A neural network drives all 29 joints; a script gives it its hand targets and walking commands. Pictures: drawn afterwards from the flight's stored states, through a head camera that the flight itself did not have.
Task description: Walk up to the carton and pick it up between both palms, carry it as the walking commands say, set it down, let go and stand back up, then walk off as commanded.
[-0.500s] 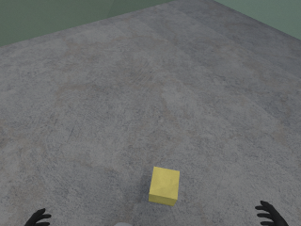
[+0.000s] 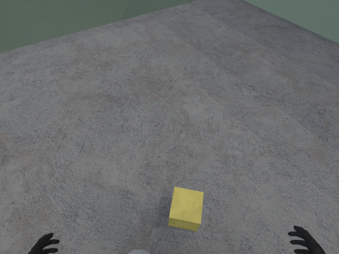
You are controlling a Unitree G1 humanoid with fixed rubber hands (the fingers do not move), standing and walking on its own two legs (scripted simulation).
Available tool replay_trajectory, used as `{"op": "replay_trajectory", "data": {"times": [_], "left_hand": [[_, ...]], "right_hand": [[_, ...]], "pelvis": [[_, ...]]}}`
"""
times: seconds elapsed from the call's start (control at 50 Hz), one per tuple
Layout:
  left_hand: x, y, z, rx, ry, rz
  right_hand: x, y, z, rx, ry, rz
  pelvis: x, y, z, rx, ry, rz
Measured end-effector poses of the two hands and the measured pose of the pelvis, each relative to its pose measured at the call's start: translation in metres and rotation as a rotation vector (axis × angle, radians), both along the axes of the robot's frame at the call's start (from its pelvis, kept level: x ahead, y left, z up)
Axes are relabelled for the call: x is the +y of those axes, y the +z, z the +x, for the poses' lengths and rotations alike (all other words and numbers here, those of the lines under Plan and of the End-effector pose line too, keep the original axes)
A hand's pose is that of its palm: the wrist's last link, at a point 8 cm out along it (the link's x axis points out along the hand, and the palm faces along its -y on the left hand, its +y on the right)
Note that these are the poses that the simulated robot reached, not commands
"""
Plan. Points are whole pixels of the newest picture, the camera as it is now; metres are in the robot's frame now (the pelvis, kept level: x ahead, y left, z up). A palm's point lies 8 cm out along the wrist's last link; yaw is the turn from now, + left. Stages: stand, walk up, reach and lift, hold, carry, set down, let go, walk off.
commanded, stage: walk up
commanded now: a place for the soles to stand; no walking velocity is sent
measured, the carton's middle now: (185, 209) +0.41 -0.09 -0.68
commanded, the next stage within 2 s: reach and lift in 0.38 s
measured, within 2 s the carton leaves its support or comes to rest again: neither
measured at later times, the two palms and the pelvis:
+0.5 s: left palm (47, 241) +0.15 +0.30 -0.08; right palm (311, 250) +0.14 -0.32 -0.07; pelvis -0.01 +0.00 +0.00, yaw -5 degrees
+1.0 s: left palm (89, 214) +0.23 +0.24 -0.13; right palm (285, 222) +0.21 -0.30 -0.11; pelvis -0.01 +0.01 -0.03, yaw -9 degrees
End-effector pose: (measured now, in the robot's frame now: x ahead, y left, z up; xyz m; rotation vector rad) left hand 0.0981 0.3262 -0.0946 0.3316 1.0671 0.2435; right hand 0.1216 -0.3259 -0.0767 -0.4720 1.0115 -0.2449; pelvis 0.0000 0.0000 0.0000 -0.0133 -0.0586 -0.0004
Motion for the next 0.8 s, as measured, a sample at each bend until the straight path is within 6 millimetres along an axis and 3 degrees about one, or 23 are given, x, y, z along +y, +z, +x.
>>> {"op": "replay_trajectory", "data": {"times": [0.4,0.5,0.6,0.7,0.8], "left_hand": [[-0.001,0.003,0.0,-0.008,0.002,0.005],[-0.024,0.01,0.055,-0.093,-0.056,-0.023],[-0.051,0.008,0.107,-0.108,-0.112,-0.056],[-0.06,0.001,0.122,-0.115,-0.099,-0.087],[-0.07,-0.011,0.122,-0.109,-0.103,-0.11]], "right_hand": [[0.0,0.004,0.005,-0.019,-0.001,0.01],[0.009,0.004,0.02,-0.067,-0.059,0.073],[0.013,-0.002,0.01,-0.041,-0.127,0.102],[0.015,-0.008,0.009,-0.03,-0.118,0.115],[0.016,-0.012,0.04,-0.089,-0.099,0.131]], "pelvis": [[-0.002,0.001,0.0,0.004,-0.014,0.0],[-0.002,-0.004,-0.009,0.013,-0.085,0.003],[0.002,-0.004,-0.01,0.036,-0.138,0.013],[0.007,-0.008,-0.002,0.082,-0.17,0.025],[0.012,-0.016,0.001,0.126,-0.175,0.034]]}}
